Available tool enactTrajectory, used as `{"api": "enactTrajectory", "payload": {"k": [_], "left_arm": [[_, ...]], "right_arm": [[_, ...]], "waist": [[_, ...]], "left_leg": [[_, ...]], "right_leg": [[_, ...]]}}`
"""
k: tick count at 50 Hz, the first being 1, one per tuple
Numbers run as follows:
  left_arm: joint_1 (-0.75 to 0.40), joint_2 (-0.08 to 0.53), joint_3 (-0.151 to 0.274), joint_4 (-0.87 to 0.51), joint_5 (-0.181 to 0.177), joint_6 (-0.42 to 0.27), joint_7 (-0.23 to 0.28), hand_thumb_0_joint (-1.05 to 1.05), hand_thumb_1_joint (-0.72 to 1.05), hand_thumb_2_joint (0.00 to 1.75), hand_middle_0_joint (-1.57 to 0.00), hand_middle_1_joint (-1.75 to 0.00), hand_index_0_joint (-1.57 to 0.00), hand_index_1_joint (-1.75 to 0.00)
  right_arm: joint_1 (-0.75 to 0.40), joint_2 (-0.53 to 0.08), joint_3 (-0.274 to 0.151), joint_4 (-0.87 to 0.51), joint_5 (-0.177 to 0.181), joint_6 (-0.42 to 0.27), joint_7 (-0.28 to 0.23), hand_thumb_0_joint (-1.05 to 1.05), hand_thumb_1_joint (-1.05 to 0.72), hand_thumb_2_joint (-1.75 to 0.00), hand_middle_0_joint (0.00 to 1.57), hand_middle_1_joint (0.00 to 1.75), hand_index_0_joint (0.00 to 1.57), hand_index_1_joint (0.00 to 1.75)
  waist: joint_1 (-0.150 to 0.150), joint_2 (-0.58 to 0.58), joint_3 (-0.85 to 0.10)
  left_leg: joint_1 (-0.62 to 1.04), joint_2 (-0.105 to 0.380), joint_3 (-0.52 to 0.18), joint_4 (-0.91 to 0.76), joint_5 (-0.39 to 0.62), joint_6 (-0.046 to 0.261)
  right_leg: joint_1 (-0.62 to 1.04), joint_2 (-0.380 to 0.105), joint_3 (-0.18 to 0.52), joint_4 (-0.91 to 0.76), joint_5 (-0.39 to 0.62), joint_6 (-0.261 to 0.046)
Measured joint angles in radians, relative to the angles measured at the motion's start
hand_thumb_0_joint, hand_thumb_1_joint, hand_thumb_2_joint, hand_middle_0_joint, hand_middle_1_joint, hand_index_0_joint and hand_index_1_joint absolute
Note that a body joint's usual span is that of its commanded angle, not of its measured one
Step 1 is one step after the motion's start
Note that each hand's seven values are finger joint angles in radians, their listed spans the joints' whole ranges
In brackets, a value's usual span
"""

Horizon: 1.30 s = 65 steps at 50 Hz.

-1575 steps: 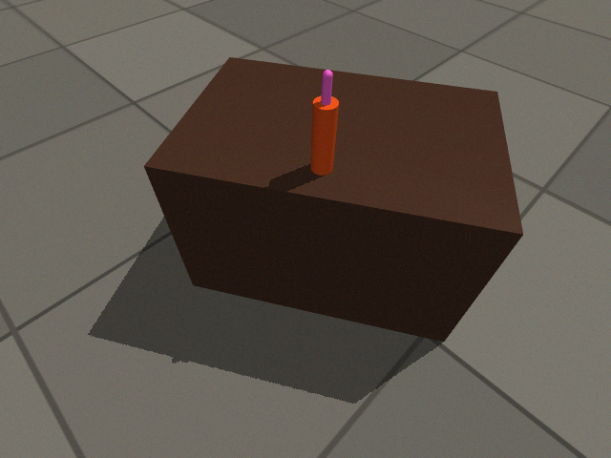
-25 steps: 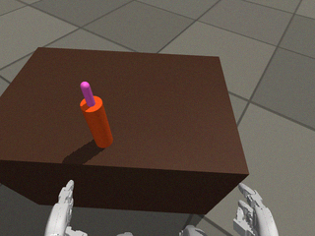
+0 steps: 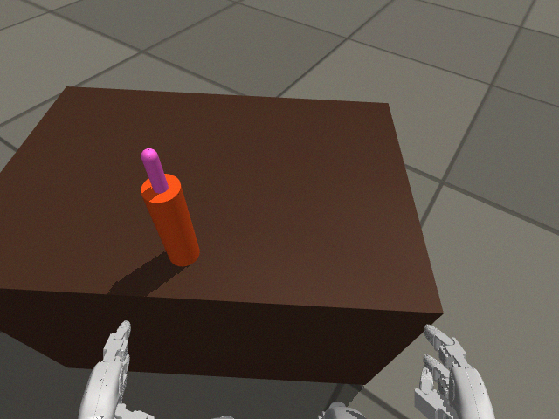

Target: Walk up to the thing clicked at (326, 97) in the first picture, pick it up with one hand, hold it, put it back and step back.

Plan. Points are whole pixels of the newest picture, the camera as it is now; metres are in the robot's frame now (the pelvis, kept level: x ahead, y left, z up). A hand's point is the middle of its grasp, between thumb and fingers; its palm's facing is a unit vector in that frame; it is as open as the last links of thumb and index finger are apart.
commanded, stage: home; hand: left
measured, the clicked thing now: (169, 211) +0.42 +0.19 +0.02
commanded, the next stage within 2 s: stand in 1.20 s
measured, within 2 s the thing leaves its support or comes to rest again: neither
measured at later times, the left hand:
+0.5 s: hand (150, 402) +0.16 +0.18 -0.05, palm faces +0.11 -0.97 -0.22, open 17.4 cm
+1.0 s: hand out of the picture +0.14 +0.20 -0.09, palm faces -0.03 -0.94 -0.34, open 17.6 cm
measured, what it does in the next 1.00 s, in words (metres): stands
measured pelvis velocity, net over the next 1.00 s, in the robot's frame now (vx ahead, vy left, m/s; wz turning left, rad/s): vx -0.01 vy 0.00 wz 0.01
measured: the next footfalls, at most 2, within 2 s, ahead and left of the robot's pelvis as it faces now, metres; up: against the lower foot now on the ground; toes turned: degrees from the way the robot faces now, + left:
none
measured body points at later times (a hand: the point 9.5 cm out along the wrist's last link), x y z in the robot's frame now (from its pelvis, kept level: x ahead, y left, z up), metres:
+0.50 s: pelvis -0.01 +0.00 +0.00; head +0.02 +0.01 +0.45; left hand +0.15 +0.23 -0.03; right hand +0.15 -0.23 -0.02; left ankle -0.03 +0.12 -0.68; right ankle +0.03 -0.14 -0.68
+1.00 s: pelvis -0.01 +0.00 +0.01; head +0.01 +0.00 +0.46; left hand +0.14 +0.25 -0.06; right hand +0.13 -0.26 -0.09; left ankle -0.03 +0.12 -0.68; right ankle +0.03 -0.14 -0.68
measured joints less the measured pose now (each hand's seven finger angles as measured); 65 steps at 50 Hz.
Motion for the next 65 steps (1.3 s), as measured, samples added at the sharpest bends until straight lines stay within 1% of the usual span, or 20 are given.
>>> {"api": "enactTrajectory", "payload": {"k": [12,31,33,35,39,44,45,46,47,48,49,52,56,60,65], "left_arm": [[0.0,0.001,0.002,-0.001,0.001,0.005,-0.003,-0.01,-0.53,0.06,-0.05,-0.06,-0.05,-0.05],[0.002,0.0,-0.001,-0.002,0.0,0.002,0.004,-0.01,-0.51,0.07,-0.06,-0.06,-0.05,-0.06],[0.015,-0.001,0.007,-0.018,0.003,0.009,0.011,-0.01,-0.51,0.07,-0.06,-0.06,-0.05,-0.05],[0.026,0.004,0.005,-0.03,0.006,0.017,0.021,-0.01,-0.51,0.07,-0.06,-0.06,-0.05,-0.05],[0.03,0.008,-0.003,-0.037,0.008,0.032,0.035,-0.01,-0.52,0.06,-0.05,-0.06,-0.05,-0.05],[0.032,0.008,-0.006,-0.04,0.011,0.055,0.047,-0.01,-0.54,0.05,-0.05,-0.06,-0.05,-0.05],[0.009,0.014,-0.009,0.0,0.037,0.029,0.037,-0.01,-0.54,0.05,-0.05,-0.06,-0.05,-0.05],[-0.033,0.029,-0.013,0.076,0.065,-0.006,0.019,0.0,-0.55,0.04,-0.05,-0.05,-0.05,-0.05],[-0.077,0.046,-0.017,0.162,0.084,-0.033,-0.001,0.0,-0.55,0.04,-0.05,-0.05,-0.05,-0.05],[-0.116,0.062,-0.018,0.244,0.094,-0.052,-0.019,0.0,-0.56,0.04,-0.05,-0.05,-0.05,-0.05],[-0.148,0.076,-0.016,0.317,0.098,-0.067,-0.034,0.0,-0.56,0.03,-0.05,-0.05,-0.05,-0.04],[-0.2,0.105,0.001,0.488,0.092,-0.093,-0.061,0.0,-0.57,0.02,-0.05,-0.05,-0.05,-0.04],[-0.215,0.132,0.022,0.645,0.088,-0.114,-0.07,0.0,-0.58,0.02,-0.05,-0.05,-0.05,-0.04],[-0.223,0.14,0.031,0.765,0.081,-0.123,-0.07,0.0,-0.58,0.02,-0.05,-0.05,-0.05,-0.04],[-0.235,0.134,0.03,0.879,0.069,-0.13,-0.068,0.0,-0.58,0.02,-0.05,-0.05,-0.05,-0.04]], "right_arm": [[0.003,0.0,-0.001,-0.002,0.0,-0.001,0.005,0.01,-0.89,-0.9,0.21,0.3,0.2,0.3],[0.002,0.0,0.0,-0.001,0.0,-0.007,-0.003,0.01,-0.89,-0.9,0.21,0.3,0.2,0.3],[-0.03,-0.009,0.011,0.061,0.002,-0.027,-0.006,0.01,-0.89,-0.9,0.21,0.3,0.2,0.3],[-0.064,-0.016,0.016,0.135,0.005,-0.033,-0.011,0.01,-0.89,-0.9,0.21,0.3,0.2,0.3],[-0.108,-0.022,0.01,0.252,0.005,-0.048,-0.022,0.01,-0.89,-0.9,0.21,0.3,0.2,0.3],[-0.137,-0.02,0.004,0.34,0.001,-0.075,-0.032,0.01,-0.9,-0.9,0.21,0.3,0.2,0.3],[-0.154,-0.021,0.001,0.375,-0.032,-0.087,-0.025,0.01,-0.9,-0.9,0.21,0.3,0.2,0.3],[-0.178,-0.03,0.0,0.428,-0.066,-0.09,-0.01,0.01,-0.9,-0.9,0.21,0.3,0.2,0.3],[-0.2,-0.042,0.003,0.482,-0.09,-0.082,0.008,0.01,-0.9,-0.9,0.21,0.3,0.2,0.3],[-0.219,-0.056,0.006,0.529,-0.103,-0.071,0.025,0.01,-0.9,-0.9,0.21,0.3,0.2,0.3],[-0.234,-0.068,0.006,0.57,-0.107,-0.062,0.041,0.01,-0.89,-0.9,0.21,0.3,0.2,0.3],[-0.253,-0.094,-0.012,0.656,-0.098,-0.049,0.07,0.01,-0.89,-0.9,0.21,0.3,0.21,0.3],[-0.254,-0.112,-0.042,0.733,-0.09,-0.045,0.084,0.01,-0.9,-0.9,0.21,0.3,0.21,0.3],[-0.244,-0.127,-0.057,0.8,-0.088,-0.044,0.089,0.01,-0.9,-0.9,0.21,0.3,0.21,0.3],[-0.246,-0.127,-0.056,0.882,-0.08,-0.041,0.088,0.01,-0.9,-0.9,0.21,0.3,0.2,0.3]], "waist": [[0.002,0.0,0.001],[0.002,-0.002,0.007],[-0.009,-0.001,0.009],[-0.017,-0.001,0.01],[-0.021,0.004,0.015],[-0.025,0.015,0.024],[-0.022,0.015,0.048],[-0.015,0.012,0.076],[-0.008,0.009,0.095],[-0.003,0.008,0.109],[0.002,0.007,0.121],[0.008,0.003,0.143],[0.006,-0.005,0.157],[0.006,-0.004,0.167],[0.011,-0.002,0.181]], "left_leg": [[-0.004,-0.002,0.003,0.004,0.005,0.002],[-0.01,0.0,0.002,0.006,0.013,0.0],[-0.004,0.004,-0.003,0.007,0.012,-0.002],[0.001,0.008,-0.009,0.008,0.01,-0.004],[0.007,0.013,-0.02,0.012,0.007,-0.006],[0.013,0.017,-0.025,0.013,0.006,-0.006],[0.035,0.016,-0.024,0.007,0.008,-0.005],[0.065,0.013,-0.021,-0.005,0.013,-0.002],[0.09,0.009,-0.019,-0.018,0.019,0.0],[0.111,0.006,-0.018,-0.03,0.024,0.002],[0.13,0.004,-0.016,-0.041,0.029,0.003],[0.179,-0.001,-0.012,-0.075,0.042,0.002],[0.235,-0.006,-0.01,-0.132,0.066,0.003],[0.286,-0.007,-0.013,-0.194,0.094,0.005],[0.355,-0.006,-0.019,-0.282,0.135,0.003]], "right_leg": [[-0.004,-0.002,0.004,0.002,0.007,0.002],[-0.009,0.0,0.002,0.004,0.015,-0.001],[-0.001,0.004,-0.003,-0.001,0.016,-0.003],[0.009,0.007,-0.009,-0.007,0.017,-0.004],[0.024,0.012,-0.022,-0.015,0.018,-0.006],[0.035,0.016,-0.026,-0.023,0.021,-0.007],[0.056,0.015,-0.025,-0.027,0.021,-0.008],[0.084,0.012,-0.023,-0.033,0.023,-0.01],[0.106,0.008,-0.021,-0.039,0.025,-0.013],[0.125,0.006,-0.02,-0.046,0.027,-0.016],[0.142,0.003,-0.018,-0.053,0.029,-0.017],[0.185,-0.002,-0.014,-0.075,0.035,-0.015],[0.238,-0.007,-0.013,-0.121,0.052,-0.012],[0.293,-0.008,-0.016,-0.184,0.078,-0.01],[0.366,-0.008,-0.023,-0.275,0.118,-0.008]]}}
